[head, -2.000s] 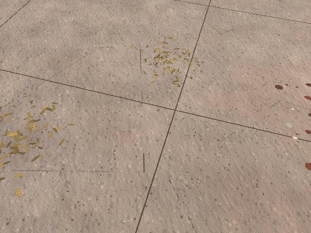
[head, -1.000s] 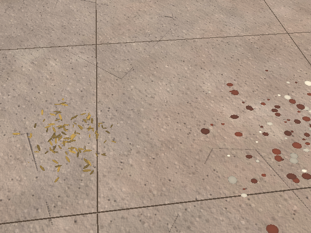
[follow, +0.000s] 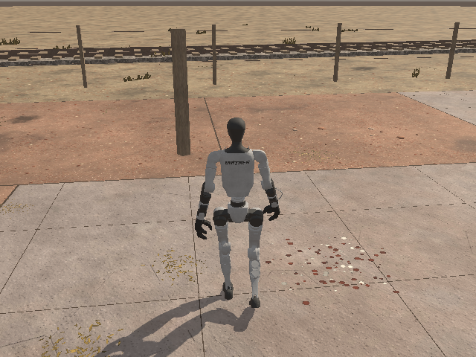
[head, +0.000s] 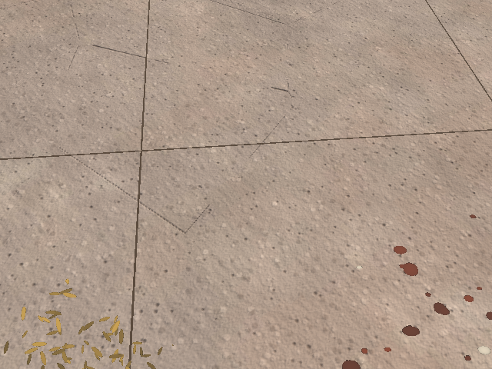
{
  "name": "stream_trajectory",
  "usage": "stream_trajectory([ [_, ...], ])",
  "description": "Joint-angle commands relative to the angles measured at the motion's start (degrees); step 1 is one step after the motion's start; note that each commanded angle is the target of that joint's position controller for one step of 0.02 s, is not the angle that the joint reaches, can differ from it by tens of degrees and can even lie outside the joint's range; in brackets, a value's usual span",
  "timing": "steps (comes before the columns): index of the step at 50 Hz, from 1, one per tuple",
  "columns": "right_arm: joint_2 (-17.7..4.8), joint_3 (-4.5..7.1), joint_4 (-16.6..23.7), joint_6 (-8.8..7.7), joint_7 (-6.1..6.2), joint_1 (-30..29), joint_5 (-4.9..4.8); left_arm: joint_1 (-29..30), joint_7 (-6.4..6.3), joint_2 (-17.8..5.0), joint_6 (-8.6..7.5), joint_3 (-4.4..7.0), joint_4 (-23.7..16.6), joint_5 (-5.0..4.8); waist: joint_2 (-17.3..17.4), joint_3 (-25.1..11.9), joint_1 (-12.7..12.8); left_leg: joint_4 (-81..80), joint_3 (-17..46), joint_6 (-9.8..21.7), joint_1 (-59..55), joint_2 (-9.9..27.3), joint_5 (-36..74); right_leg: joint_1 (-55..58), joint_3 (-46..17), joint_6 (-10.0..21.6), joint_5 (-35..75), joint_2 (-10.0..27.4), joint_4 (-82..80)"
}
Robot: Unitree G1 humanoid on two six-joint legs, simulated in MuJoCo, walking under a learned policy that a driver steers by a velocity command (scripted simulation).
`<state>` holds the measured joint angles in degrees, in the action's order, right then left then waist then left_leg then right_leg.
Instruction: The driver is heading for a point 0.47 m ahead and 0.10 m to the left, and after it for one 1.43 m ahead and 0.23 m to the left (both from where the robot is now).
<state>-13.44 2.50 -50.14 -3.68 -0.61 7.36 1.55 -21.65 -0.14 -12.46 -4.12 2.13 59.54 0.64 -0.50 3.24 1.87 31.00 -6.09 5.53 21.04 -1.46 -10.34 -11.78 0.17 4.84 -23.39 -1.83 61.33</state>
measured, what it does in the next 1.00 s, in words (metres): walks ahead, turning left: right foot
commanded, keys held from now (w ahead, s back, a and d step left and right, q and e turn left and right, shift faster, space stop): w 0.42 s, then w+q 0.58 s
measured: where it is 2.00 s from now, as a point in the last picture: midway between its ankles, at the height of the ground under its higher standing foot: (199, 188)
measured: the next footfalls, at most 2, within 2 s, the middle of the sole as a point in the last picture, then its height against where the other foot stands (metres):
right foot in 0.46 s outside the picture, level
left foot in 1.02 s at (226, 300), level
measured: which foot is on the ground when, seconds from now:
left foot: down 0.00-0.48, up 0.50-1.00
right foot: up 0.00-0.44, down 0.46-1.00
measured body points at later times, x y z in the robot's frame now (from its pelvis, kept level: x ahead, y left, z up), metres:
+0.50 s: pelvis +0.27 -0.03 -0.01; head +0.30 -0.04 +0.44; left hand +0.45 +0.20 -0.11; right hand +0.20 -0.27 -0.16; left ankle +0.09 +0.07 -0.69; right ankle +0.37 -0.11 -0.73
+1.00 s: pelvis +0.53 +0.00 -0.01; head +0.56 +0.01 +0.44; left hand +0.41 +0.22 -0.16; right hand +0.76 -0.18 -0.12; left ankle +0.62 +0.08 -0.72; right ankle +0.38 -0.11 -0.72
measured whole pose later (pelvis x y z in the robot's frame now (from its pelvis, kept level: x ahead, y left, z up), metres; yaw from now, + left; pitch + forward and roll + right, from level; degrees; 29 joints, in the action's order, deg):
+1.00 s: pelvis +0.53 +0.00 -0.01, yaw +16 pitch +0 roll -1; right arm -11.5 2.7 -48.5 -0.9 -2.7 2.2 2.1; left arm -23.6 -1.9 -11.0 -4.5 2.7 59.0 1.5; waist 0.4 3.8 2.0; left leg 34.4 -8.6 9.3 27.1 -0.6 -10.3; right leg 6.3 19.2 0.1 -26.4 1.5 22.5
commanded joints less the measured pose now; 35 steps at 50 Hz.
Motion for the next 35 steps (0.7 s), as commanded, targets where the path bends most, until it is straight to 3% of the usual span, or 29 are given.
stream_trajectory([
  [1, -5.0, 1.39, -1.0, -0.58, 0.09, 7.3, -0.7, 1.1, 0.4, -5.0, -0.48, 1.29, -3.9, 0.54, 2.5, -1.8, -2.0, -19.8, 22.3, 7.3, -16.1, 16.9, 2.3, -20.2, -3.3, 0.5, 6.3, 5.7, 6.7],
  [3, -3.4, 0.78, -2.7, -1.37, 0.27, 8.7, -0.76, -0.3, 1.06, -3.3, 0.91, 1.0, -3.4, 1.42, 4.2, -1.9, -0.3, -21.5, 17.0, 6.1, -12.2, 14.4, 7.9, -15.9, -2.4, -0.8, 7.7, 6.4, 3.6],
  [5, -4.9, 1.06, -4.2, -2.1, 0.34, 11.5, -1.06, 1.6, 1.54, -2.8, 1.59, 0.98, -4.0, 1.51, 3.8, -1.4, 0.1, -22.7, 14.4, 6.5, -12.2, 13.7, 11.2, -17.9, -1.2, -1.8, 9.5, 6.9, 1.3],
  [7, -5.7, 1.18, -5.1, -2.23, 0.38, 13.6, -1.09, 6.7, 1.76, -3.0, 1.97, 0.94, -5.7, 1.53, 3.6, 0.3, -0.6, -24.3, 12.8, 6.6, -13.1, 13.2, 11.2, -22.2, -0.1, -2.9, 13.4, 8.0, -2.5],
  [11, -5.0, 0.76, -6.4, -2.02, 0.41, 17.1, -1.1, 16.2, 1.99, -2.6, 1.86, 0.44, -9.0, 1.01, 3.7, 2.2, -2.8, -24.9, 9.6, 5.6, -15.6, 11.4, 15.2, -25.2, 1.9, -4.2, 20.4, 8.0, -14.5],
  [17, -5.4, 0.7, -8.7, -1.71, 1.06, 22.0, -0.48, 24.7, 1.8, -2.6, 1.34, -0.12, -12.2, 0.69, 4.5, 3.0, -5.2, -22.3, 8.1, 5.5, -23.9, 13.3, 23.2, -23.7, 4.0, -2.5, 22.0, 5.5, -26.2],
  [20, -6.3, 0.99, -9.2, -1.39, 1.6, 20.6, -0.07, 23.0, 1.52, -3.8, 0.65, 0.39, -12.4, 0.68, 4.8, 2.3, -3.2, -17.2, 7.4, 4.6, -27.3, 14.8, 34.2, -18.9, 4.4, 0.0, 16.2, 3.6, -29.7],
  [21, -6.8, 1.14, -9.1, -1.31, 1.69, 19.6, 0.01, 19.2, 1.19, -4.4, 0.34, 0.84, -11.3, 0.73, 5.2, 0.3, -1.4, -12.4, 6.7, 3.9, -27.4, 14.5, 41.9, -13.4, 5.1, 1.1, 14.0, 1.8, -30.9],
  [22, -6.7, 1.07, -9.2, -1.09, 1.56, 19.0, -0.22, 11.4, 0.73, -5.3, -0.2, 1.5, -8.8, 0.99, 3.9, -3.4, 1.9, -3.3, 6.0, 3.0, -25.4, 13.0, 45.3, -3.6, 5.7, 2.3, 15.1, 0.2, -34.5],
  [23, -5.8, 0.65, -8.4, -1.13, 1.36, 18.4, -0.64, 1.0, 0.05, -8.0, -0.91, 2.6, -5.8, 1.99, 1.6, -9.4, 5.8, 9.3, 4.8, 2.0, -16.7, 10.4, 36.2, 11.5, 1.3, 4.3, 15.8, 4.2, -35.6],
  [24, -0.3, -0.72, -6.1, -1.22, 0.65, 22.9, -2.97, -6.9, -0.55, -14.8, -1.08, 4.37, -5.1, 3.51, -9.7, -19.1, 5.5, 31.3, 1.0, -1.0, 3.2, 3.0, 7.8, 31.0, -22.9, 10.4, 9.3, 22.4, -37.9],
  [25, -3.5, 0.43, -6.9, -0.89, 1.07, 23.3, -2.39, -4.8, -0.03, -14.2, -0.09, 4.46, -5.4, 1.72, -9.3, -21.3, 4.6, 41.9, 6.2, -0.5, 11.1, -2.0, -19.8, 29.9, -37.1, 12.8, 7.5, 27.8, -45.3],
  [26, -5.7, 1.34, -6.1, -0.5, 1.19, 18.4, -1.47, 1.9, 0.13, -11.0, 0.21, 3.61, -6.4, 0.56, -3.7, -11.7, 2.1, 43.3, 9.4, 0.2, 13.9, 2.3, -15.0, 21.1, -28.1, 10.5, 3.7, 24.8, -46.4],
  [27, -4.5, 1.16, -5.5, -0.67, 0.81, 15.7, -1.32, 6.8, 0.32, -6.9, -0.12, 2.54, -7.2, 0.42, -2.0, -5.6, 0.6, 40.4, 9.4, 0.2, 13.2, 4.6, -10.2, 12.5, -20.9, 8.6, 4.9, 22.4, -49.4],
  [28, -3.2, 1.19, -5.7, -0.29, 0.59, 15.0, -1.1, 8.6, 0.27, -4.7, -0.55, 1.94, -7.1, 0.52, -2.2, -2.3, -0.9, 37.4, 9.2, 0.2, 11.2, 6.1, -7.8, 7.2, -15.1, 6.0, 7.7, 19.7, -51.5],
  [30, -1.5, 1.19, -6.3, 1.36, -0.21, 16.6, 0.25, 8.2, -0.26, -3.0, -1.43, 1.34, -6.0, 0.31, -4.0, -0.7, -3.2, 35.0, 8.8, -0.9, 7.3, 7.1, -5.4, 1.9, -7.4, 3.5, 13.3, 16.7, -53.3],
  [35, -1.0, 1.52, -2.9, 3.17, -1.25, 8.7, 0.03, 3.2, -0.57, -4.8, -2.99, 1.8, -4.4, 0.21, -2.8, 0.9, -3.3, 31.1, 7.3, -2.4, 15.5, 8.2, 3.0, 4.1, 1.6, 3.3, 22.0, 15.7, -55.1],
])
